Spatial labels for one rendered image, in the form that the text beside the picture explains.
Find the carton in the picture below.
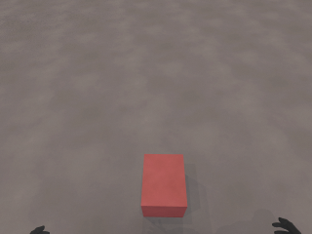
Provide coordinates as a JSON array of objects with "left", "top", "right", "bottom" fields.
[{"left": 140, "top": 154, "right": 187, "bottom": 217}]

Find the robot right hand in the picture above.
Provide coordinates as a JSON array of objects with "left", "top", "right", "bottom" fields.
[{"left": 272, "top": 217, "right": 301, "bottom": 234}]

